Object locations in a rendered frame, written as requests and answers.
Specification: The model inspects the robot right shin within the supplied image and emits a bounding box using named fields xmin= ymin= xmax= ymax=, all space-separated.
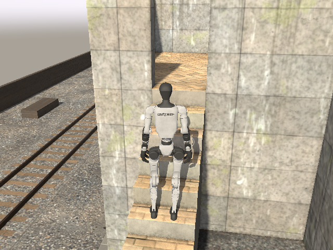
xmin=172 ymin=179 xmax=180 ymax=213

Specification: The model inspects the robot left forearm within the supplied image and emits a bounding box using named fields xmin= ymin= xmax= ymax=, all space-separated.
xmin=141 ymin=128 xmax=149 ymax=151

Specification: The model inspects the robot left shin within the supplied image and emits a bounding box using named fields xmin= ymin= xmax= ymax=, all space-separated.
xmin=150 ymin=177 xmax=158 ymax=211

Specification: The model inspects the left robot hand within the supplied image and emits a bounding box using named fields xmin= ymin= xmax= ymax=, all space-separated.
xmin=140 ymin=150 xmax=149 ymax=163

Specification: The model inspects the robot left upper arm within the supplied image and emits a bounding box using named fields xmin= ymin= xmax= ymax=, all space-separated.
xmin=144 ymin=105 xmax=155 ymax=134

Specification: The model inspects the robot shin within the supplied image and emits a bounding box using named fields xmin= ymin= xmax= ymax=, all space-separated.
xmin=150 ymin=177 xmax=158 ymax=211
xmin=172 ymin=179 xmax=180 ymax=213

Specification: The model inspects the robot right upper arm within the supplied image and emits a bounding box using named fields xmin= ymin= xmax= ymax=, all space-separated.
xmin=177 ymin=105 xmax=188 ymax=134

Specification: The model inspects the right robot hand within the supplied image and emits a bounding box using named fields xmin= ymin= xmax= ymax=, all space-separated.
xmin=184 ymin=150 xmax=192 ymax=164

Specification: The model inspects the robot right forearm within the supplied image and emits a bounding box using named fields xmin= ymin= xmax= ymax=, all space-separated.
xmin=183 ymin=127 xmax=191 ymax=151

